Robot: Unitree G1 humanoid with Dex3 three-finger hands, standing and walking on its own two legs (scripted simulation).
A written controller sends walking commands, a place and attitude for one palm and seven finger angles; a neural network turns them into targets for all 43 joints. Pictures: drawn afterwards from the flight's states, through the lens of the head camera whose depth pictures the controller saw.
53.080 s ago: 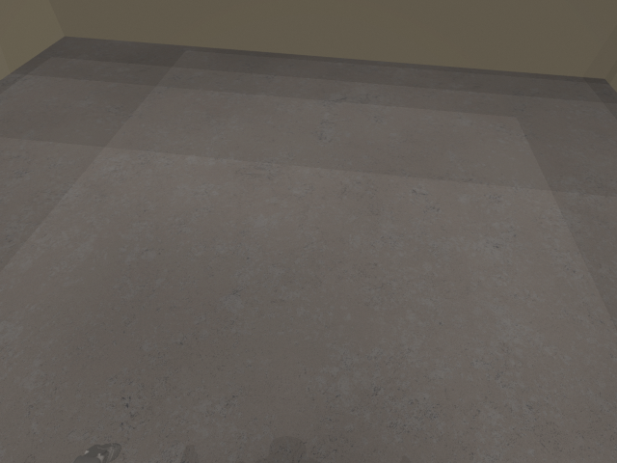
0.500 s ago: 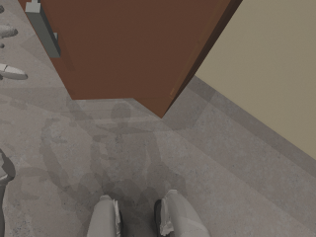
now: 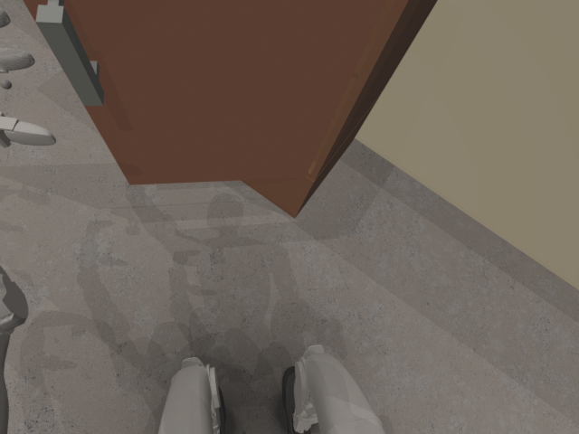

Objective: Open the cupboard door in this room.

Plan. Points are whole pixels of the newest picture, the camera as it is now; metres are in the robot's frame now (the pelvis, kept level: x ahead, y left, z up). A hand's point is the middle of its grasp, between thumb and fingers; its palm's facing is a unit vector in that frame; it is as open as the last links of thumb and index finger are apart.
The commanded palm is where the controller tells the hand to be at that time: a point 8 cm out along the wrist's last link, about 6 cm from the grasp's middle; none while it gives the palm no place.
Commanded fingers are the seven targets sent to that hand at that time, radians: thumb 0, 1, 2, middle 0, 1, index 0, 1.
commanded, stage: slide the fingers in behind the handle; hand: left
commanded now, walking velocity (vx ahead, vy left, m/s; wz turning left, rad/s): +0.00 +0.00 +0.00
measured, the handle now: (76, 48) +0.58 +0.22 +0.07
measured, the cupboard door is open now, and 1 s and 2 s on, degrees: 42 42 42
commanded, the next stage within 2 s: close the thumb around the handle in 1.56 s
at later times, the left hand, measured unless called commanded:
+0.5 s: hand (37, 84) +0.53 +0.26 +0.06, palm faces +0.04 -1.00 -0.01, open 14.0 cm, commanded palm +0.52 +0.27 +0.06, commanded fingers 0.00 -0.50 0.30 -0.30 -1.20 -0.30 -1.20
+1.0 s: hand (80, 85) +0.53 +0.21 +0.06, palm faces +0.03 -1.00 -0.01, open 14.0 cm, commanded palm +0.52 +0.24 +0.06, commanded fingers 0.00 -0.50 0.30 -0.30 -1.20 -0.30 -1.20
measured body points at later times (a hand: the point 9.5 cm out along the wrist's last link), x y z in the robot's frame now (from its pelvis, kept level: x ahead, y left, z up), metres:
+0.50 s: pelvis +0.00 +0.00 +0.00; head +0.18 +0.04 +0.41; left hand +0.52 +0.31 +0.06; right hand -0.01 -0.27 -0.09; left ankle +0.01 +0.09 -0.64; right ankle +0.03 -0.13 -0.64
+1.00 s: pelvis +0.01 +0.00 +0.01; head +0.17 +0.03 +0.42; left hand +0.52 +0.27 +0.06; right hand +0.01 -0.26 -0.10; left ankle +0.01 +0.09 -0.64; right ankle +0.03 -0.13 -0.64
